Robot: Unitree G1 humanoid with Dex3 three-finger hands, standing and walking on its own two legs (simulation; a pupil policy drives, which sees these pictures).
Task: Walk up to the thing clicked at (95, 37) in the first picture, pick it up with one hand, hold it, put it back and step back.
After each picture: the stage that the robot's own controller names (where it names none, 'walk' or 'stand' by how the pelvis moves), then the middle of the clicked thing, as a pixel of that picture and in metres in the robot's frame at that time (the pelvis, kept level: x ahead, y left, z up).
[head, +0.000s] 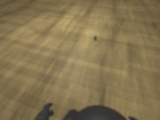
stand; (95, 37) +1.81 -0.09 -0.72
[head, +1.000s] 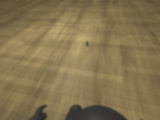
walk; (87, 43) +1.66 +0.20 -0.71
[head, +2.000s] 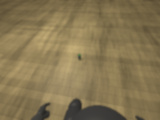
walk; (79, 56) +1.10 +0.28 -0.71
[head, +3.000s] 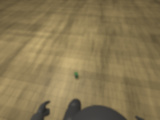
walk; (76, 75) +0.66 +0.24 -0.71
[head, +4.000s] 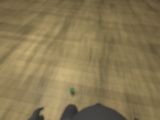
walk; (72, 91) +0.40 +0.18 -0.70
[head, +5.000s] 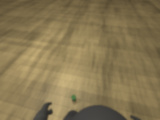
stand; (73, 98) +0.34 +0.19 -0.72
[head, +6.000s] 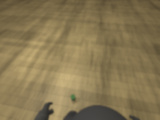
stand; (73, 97) +0.33 +0.20 -0.72
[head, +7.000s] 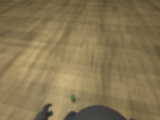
stand; (73, 98) +0.33 +0.21 -0.73
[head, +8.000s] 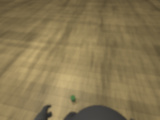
stand; (73, 98) +0.33 +0.21 -0.73
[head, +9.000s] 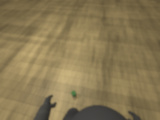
go down; (73, 93) +0.33 +0.20 -0.72
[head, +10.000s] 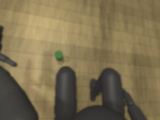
go down; (59, 56) +0.43 +0.22 -0.29
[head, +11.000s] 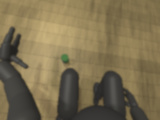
close in; (65, 59) +0.43 +0.20 -0.31
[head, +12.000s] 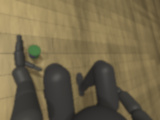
close in; (34, 52) +0.42 +0.25 -0.23
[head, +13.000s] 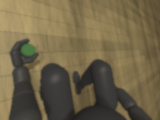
close; (27, 52) +0.41 +0.25 -0.23
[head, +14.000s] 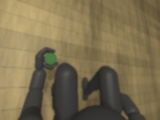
lift; (49, 59) +0.35 +0.24 -0.16
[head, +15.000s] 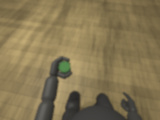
lift; (65, 70) +0.32 +0.17 +0.02
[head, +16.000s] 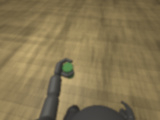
hold; (69, 71) +0.33 +0.16 +0.02
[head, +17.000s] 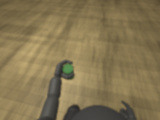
hold; (69, 72) +0.32 +0.16 +0.01
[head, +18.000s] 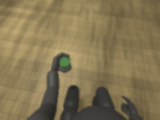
crouch; (66, 64) +0.37 +0.17 -0.05
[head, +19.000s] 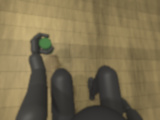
lower; (47, 46) +0.46 +0.24 -0.13
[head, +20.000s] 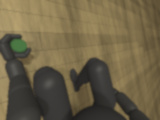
lower; (19, 48) +0.44 +0.25 -0.24
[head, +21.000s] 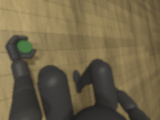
lower; (25, 49) +0.42 +0.26 -0.23
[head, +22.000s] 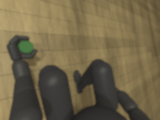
lower; (26, 49) +0.42 +0.26 -0.22
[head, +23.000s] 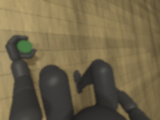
lower; (25, 49) +0.42 +0.26 -0.23
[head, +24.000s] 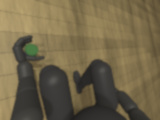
open; (31, 51) +0.42 +0.24 -0.23
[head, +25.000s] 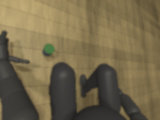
stand; (48, 50) +0.42 +0.22 -0.25
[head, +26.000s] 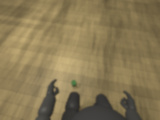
stand; (73, 83) +0.37 +0.16 -0.59
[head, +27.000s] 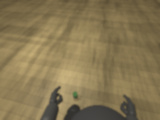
stand; (75, 95) +0.36 +0.16 -0.67
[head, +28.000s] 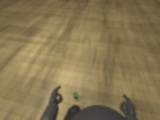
stand; (75, 95) +0.35 +0.16 -0.67
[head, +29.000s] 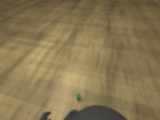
stand; (78, 97) +0.38 +0.15 -0.72
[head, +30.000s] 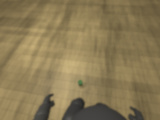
walk; (80, 83) +0.42 +0.12 -0.70
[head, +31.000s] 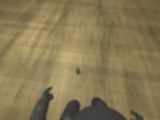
walk; (77, 70) +0.64 +0.15 -0.70
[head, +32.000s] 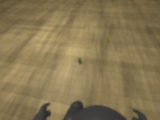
stand; (79, 60) +0.97 +0.25 -0.70
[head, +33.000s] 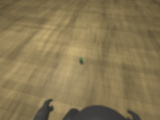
stand; (81, 60) +0.98 +0.18 -0.72
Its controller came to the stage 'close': yes
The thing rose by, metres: 0.73
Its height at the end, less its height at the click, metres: +0.00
